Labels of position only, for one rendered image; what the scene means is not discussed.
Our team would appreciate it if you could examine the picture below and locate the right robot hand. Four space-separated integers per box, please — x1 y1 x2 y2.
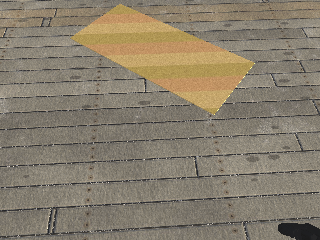
278 223 320 240

